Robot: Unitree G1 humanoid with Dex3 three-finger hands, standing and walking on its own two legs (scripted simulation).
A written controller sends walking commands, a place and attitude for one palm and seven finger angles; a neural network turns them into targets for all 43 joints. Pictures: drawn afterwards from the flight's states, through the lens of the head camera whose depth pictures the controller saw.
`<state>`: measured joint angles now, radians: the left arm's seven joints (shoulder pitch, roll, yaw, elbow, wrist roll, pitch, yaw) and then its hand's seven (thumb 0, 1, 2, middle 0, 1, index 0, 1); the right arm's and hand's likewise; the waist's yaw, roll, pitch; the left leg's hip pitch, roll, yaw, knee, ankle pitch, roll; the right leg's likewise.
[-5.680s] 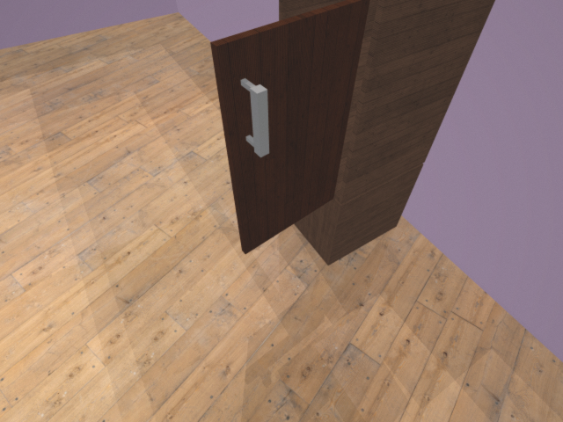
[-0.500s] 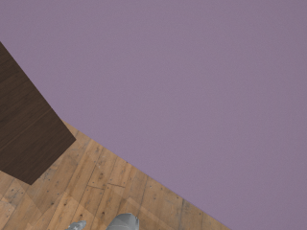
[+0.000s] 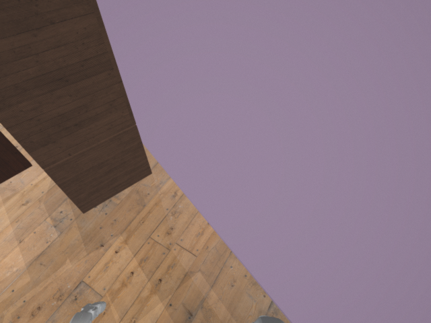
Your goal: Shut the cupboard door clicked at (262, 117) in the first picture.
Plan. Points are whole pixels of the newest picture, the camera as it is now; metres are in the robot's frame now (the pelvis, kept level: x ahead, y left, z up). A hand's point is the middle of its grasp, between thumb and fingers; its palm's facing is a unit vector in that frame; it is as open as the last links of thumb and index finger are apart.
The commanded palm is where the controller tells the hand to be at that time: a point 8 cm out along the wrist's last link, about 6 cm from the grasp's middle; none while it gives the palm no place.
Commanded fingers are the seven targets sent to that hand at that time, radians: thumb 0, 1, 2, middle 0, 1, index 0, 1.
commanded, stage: turn to face it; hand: left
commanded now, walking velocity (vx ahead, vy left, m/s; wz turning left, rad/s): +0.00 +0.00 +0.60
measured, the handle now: out of the picture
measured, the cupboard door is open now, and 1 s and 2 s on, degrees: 96 96 96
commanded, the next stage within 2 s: take the last steps up to it in 1.14 s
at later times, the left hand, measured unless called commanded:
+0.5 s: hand out of the picture -0.05 +0.20 -0.19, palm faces +0.36 -0.91 -0.22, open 7.4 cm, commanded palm none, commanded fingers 0.00 0.90 0.90 -0.20 -0.30 -0.20 -0.30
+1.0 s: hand out of the picture +0.01 +0.20 -0.15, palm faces +0.54 -0.80 -0.27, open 7.4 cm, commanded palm none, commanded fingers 0.00 0.90 0.90 -0.20 -0.30 -0.20 -0.30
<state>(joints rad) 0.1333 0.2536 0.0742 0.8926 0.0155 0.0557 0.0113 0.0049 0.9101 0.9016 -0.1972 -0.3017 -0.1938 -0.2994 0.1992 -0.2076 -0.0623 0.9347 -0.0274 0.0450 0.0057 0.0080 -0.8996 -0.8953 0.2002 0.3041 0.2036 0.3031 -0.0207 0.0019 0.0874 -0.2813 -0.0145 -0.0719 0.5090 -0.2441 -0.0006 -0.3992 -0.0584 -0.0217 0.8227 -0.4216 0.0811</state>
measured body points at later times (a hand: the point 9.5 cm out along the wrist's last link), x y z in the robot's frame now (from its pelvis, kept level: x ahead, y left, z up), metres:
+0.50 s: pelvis -0.01 +0.00 -0.01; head +0.03 +0.04 +0.43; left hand -0.06 +0.25 -0.18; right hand +0.20 -0.21 -0.13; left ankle -0.03 +0.09 -0.74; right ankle +0.00 -0.15 -0.71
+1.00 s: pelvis +0.02 -0.02 +0.00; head +0.08 -0.01 +0.44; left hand -0.02 +0.24 -0.13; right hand +0.20 -0.21 -0.17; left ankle -0.06 +0.07 -0.69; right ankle +0.07 -0.14 -0.74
